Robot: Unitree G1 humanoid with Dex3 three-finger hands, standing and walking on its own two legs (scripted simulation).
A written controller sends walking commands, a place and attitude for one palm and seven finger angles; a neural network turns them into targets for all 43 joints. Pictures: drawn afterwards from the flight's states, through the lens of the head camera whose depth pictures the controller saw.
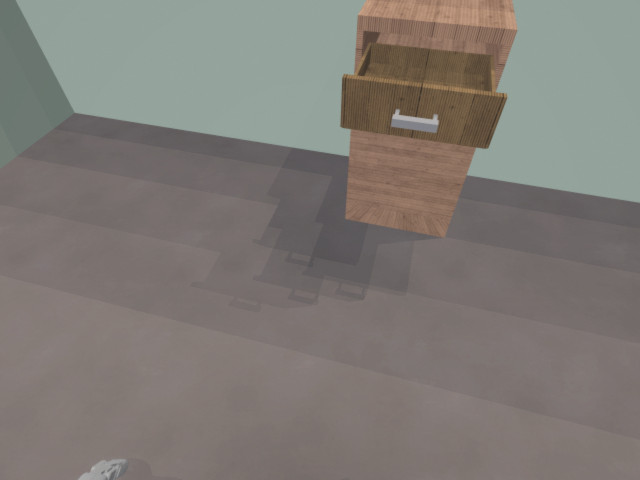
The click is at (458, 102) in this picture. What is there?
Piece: drawer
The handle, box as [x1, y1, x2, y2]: [391, 109, 438, 132]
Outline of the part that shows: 393,114 391,126 432,132 436,131 438,121 436,119 436,114 434,114 432,119 399,115 399,109 396,109 395,113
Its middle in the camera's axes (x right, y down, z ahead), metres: +0.23 -0.30 +0.96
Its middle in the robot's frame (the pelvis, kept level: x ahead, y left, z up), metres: +0.93 -0.19 -0.04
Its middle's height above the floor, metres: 0.73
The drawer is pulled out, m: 0.30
